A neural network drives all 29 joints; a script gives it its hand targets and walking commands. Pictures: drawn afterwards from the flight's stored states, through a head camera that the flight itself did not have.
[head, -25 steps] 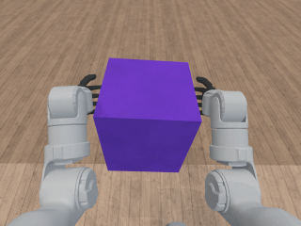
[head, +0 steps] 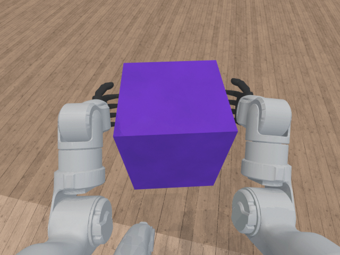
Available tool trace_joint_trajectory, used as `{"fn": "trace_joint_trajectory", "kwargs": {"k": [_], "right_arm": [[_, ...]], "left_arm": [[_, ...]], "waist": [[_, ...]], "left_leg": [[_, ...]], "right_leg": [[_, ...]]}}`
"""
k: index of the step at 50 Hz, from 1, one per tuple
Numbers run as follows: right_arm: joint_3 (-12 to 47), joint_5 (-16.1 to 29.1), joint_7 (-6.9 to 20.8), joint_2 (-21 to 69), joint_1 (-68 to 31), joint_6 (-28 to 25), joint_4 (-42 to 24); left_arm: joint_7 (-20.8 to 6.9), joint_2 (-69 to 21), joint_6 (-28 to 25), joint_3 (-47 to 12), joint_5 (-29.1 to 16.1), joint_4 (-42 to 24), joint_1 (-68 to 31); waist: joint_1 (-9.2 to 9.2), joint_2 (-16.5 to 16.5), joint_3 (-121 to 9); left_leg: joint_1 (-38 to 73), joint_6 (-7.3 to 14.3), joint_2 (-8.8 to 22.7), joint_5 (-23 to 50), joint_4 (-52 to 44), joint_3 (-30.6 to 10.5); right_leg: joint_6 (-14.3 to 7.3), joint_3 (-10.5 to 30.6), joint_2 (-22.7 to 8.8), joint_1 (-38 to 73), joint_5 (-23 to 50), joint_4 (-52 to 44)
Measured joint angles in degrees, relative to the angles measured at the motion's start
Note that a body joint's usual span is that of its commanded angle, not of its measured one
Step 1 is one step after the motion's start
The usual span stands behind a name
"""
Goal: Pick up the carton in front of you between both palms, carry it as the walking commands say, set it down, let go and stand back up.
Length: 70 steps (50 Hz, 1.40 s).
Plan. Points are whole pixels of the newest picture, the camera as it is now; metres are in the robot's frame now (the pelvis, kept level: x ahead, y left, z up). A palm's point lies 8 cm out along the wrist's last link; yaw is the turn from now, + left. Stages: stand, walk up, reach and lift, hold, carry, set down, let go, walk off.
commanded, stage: carry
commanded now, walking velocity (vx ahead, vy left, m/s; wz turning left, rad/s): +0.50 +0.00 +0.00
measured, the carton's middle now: (172, 129) +0.38 +0.04 +0.07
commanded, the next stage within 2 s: none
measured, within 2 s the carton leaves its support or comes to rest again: neither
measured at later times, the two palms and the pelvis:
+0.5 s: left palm (154, 0) +0.72 +0.12 +0.22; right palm (260, 12) +0.69 -0.18 +0.22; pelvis +0.33 +0.01 +0.04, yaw -2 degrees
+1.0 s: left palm out of the picture +1.04 +0.15 +0.14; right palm out of the picture +1.04 -0.15 +0.15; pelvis +0.69 +0.00 +0.03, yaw -2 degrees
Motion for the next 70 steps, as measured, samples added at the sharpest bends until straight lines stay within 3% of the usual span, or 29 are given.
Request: {"fn": "trace_joint_trajectory", "kwargs": {"k": [4, 7, 9, 11, 13, 16, 19, 22, 25, 26, 28, 30, 32, 35, 39, 45, 48, 50, 51, 53, 55, 61, 70], "right_arm": [[-0.30, -0.41, -0.20, 0.31, -0.35, -0.04, -2.84], [0.26, -0.74, -0.13, 0.27, -1.61, -0.35, -0.67], [1.63, -1.26, -0.25, 0.78, -2.28, -1.52, 2.47], [2.96, -1.02, -0.68, 0.84, -1.28, -1.43, 3.95], [4.12, 0.41, -1.32, 0.39, 0.27, -0.77, 3.88], [4.57, 2.77, -2.27, -0.38, 1.29, -0.15, 2.40], [3.91, 3.97, -2.86, -0.76, 0.30, -0.05, 0.78], [3.08, 4.18, -2.95, -0.90, -1.63, -0.43, 0.94], [2.71, 3.82, -2.60, -1.07, -2.67, -0.92, 3.01], [2.67, 3.62, -2.32, -1.38, -2.76, -0.82, 3.87], [2.64, 3.76, -1.15, -2.31, -2.79, -0.93, 5.85], [2.74, 3.51, -0.44, -2.42, -1.90, -1.01, 7.36], [2.87, 2.68, -0.34, -1.79, -0.78, -0.53, 7.96], [2.86, 1.28, -0.31, -0.59, 0.79, -0.28, 7.50], [2.47, -0.11, -0.23, 0.88, 3.36, -1.61, 5.83], [3.01, -0.26, -0.09, 1.96, 8.02, -4.43, 0.98], [3.82, -0.18, 0.00, 2.77, 10.86, -5.75, -1.11], [4.59, -0.62, 0.05, 4.07, 13.17, -7.05, -2.02], [5.00, -1.10, 0.10, 4.79, 14.41, -7.81, -2.61], [5.64, -1.71, 0.15, 6.00, 17.63, -8.41, -4.32], [5.84, -1.61, 0.26, 7.00, 22.09, -8.35, -7.72], [7.09, -0.54, 1.28, 8.89, 33.76, -9.92, -19.99], [11.48, -0.50, 1.88, 7.86, 38.07, -7.66, -24.74]], "left_arm": [[0.12, -0.04, -0.17, 0.78, 0.02, -0.75, -2.28], [-0.43, 0.91, 0.29, 1.39, 0.47, 0.97, -3.79], [-1.32, 2.14, 0.19, 2.10, 0.74, 2.57, -3.73], [-2.12, 2.29, 0.30, 2.82, 1.38, 4.55, -3.44], [-2.25, 1.77, 0.94, 3.19, 2.52, 5.57, -3.51], [-2.34, 0.95, 1.90, 3.66, 3.67, 4.51, -3.80], [-2.35, 0.37, 2.32, 4.09, 4.28, 1.83, -4.31], [-2.37, 0.10, 2.30, 4.67, 4.69, 0.20, -4.90], [-2.44, 0.11, 1.98, 4.76, 5.01, 1.21, -5.09], [-2.45, 0.00, 1.86, 4.58, 5.20, 2.29, -5.26], [-2.54, -0.32, 1.06, 3.82, 5.56, 4.75, -5.26], [-2.64, -0.41, 0.40, 3.02, 5.35, 6.55, -4.01], [-2.64, -0.21, 0.44, 2.19, 4.51, 7.05, -1.99], [-2.57, 0.10, -0.10, 1.32, 3.11, 6.87, 0.61], [-2.54, -0.33, -2.46, 0.94, 2.41, 6.55, 3.22], [-2.56, -1.53, -6.02, 0.15, 2.42, 3.74, 6.56], [-2.66, -2.26, -6.77, 0.03, 2.81, 1.18, 9.23], [-3.04, -2.23, -7.01, -0.05, 3.08, -0.72, 11.59], [-3.33, -2.19, -7.34, 0.00, 3.17, -1.33, 12.58], [-3.84, -2.95, -7.59, 0.01, 3.69, -3.03, 15.45], [-3.99, -4.77, -7.37, -0.32, 4.55, -5.99, 19.09], [-4.84, -9.50, -8.92, -3.78, 6.33, -18.28, 30.28], [-4.58, -7.93, -6.42, -7.68, 6.21, -25.95, 37.22]], "waist": [[-0.65, -0.80, -1.26], [-3.00, -2.38, -2.98], [-5.85, -2.71, -3.41], [-8.73, -1.25, -3.57], [-10.73, -0.36, -3.20], [-12.70, 0.30, -2.07], [-13.57, 0.61, -1.47], [-13.44, 0.70, -2.09], [-12.00, 0.23, -3.37], [-11.16, 0.14, -3.79], [-8.73, 0.88, -4.96], [-6.81, 0.77, -5.52], [-5.20, 0.28, -5.55], [-3.44, -0.34, -4.85], [-2.31, -0.64, -3.91], [-3.18, 0.15, -3.15], [-4.46, 0.22, -3.31], [-5.94, -0.68, -3.37], [-6.77, -1.52, -3.07], [-7.79, -1.25, -2.45], [-8.39, -0.40, -2.00], [-9.18, 0.86, -2.06], [-7.83, 0.42, -8.92]], "left_leg": [[0.47, -0.43, 0.93, 3.83, -18.62, 2.05], [6.82, 0.42, -1.13, 7.53, -30.71, 6.17], [8.70, 0.71, -2.10, 5.60, -28.28, 7.27], [11.34, 1.14, -2.40, 3.04, -28.91, 6.35], [14.84, 0.74, -2.69, 2.73, -32.34, 4.61], [20.21, 0.23, -2.38, 2.46, -37.76, 3.18], [24.89, 0.27, -1.86, 1.46, -41.78, 2.57], [29.25, -0.61, -1.45, -0.75, -44.11, 2.42], [32.37, -2.13, -0.81, 0.17, -41.64, 3.35], [32.30, -1.99, -0.14, 4.97, -37.77, 3.84], [29.25, -2.02, 0.96, 3.27, -24.63, 2.54], [23.25, -1.75, -0.33, 0.71, -10.12, -0.56], [17.44, -1.42, -0.99, 1.41, -2.88, -1.21], [10.33, -1.73, -0.47, 4.29, -4.33, -0.48], [4.01, -2.17, 0.49, 9.00, -14.04, 0.69], [3.52, -1.42, 0.39, 22.52, -33.65, 3.94], [9.29, -0.06, -1.27, 28.23, -43.50, 7.14], [13.32, 2.77, -2.31, 25.12, -44.08, 8.64], [13.23, 3.80, -2.67, 22.26, -41.38, 9.06], [14.76, 4.09, -2.48, 18.84, -39.93, 9.14], [17.90, 3.14, -2.29, 18.11, -42.23, 8.79], [28.17, 2.73, -1.56, 15.42, -50.63, 7.57], [44.61, -0.89, -0.67, 6.50, -56.42, 6.14]], "right_leg": [[1.44, 0.57, -0.76, 6.43, -2.88, -3.80], [2.93, 1.23, -3.31, 9.76, -7.82, -0.58], [3.53, 3.52, -4.63, 5.74, -7.59, 13.87], [3.12, 6.97, -1.85, -1.64, -5.81, 32.02], [2.33, 7.47, -0.15, -8.69, -3.24, 42.00], [1.95, 6.64, 0.19, -16.13, -0.56, 40.12], [2.38, 5.80, -0.33, -19.98, 0.69, 28.87], [2.84, 4.62, -0.84, -19.92, 6.76, 15.40], [2.43, 2.13, -0.84, -15.08, 12.69, 3.94], [2.06, 0.85, -0.56, -11.93, 13.79, 0.72], [-0.07, -0.29, 0.18, -9.75, 20.18, 1.30], [-1.23, -0.18, 0.53, -8.28, 15.43, 3.61], [-1.28, 0.13, 0.58, -5.62, 12.51, 2.36], [-0.77, 0.53, 0.43, -1.00, 11.69, -1.81], [-0.67, 1.04, 0.29, 5.31, 9.94, -7.06], [0.93, 1.59, 0.61, 15.39, 4.66, -11.66], [2.22, 1.22, 0.24, 19.35, 0.19, -8.37], [2.92, 0.87, -1.26, 17.41, -0.33, 3.72], [3.35, 2.86, -1.42, 13.76, 0.12, 13.45], [3.38, 6.02, 0.00, 5.31, 0.49, 30.76], [3.37, 6.23, 0.04, -1.63, 3.08, 36.85], [4.81, 4.41, -2.90, -13.92, 7.40, 21.90], [4.56, -1.12, -3.77, -15.15, 23.11, 0.55]]}}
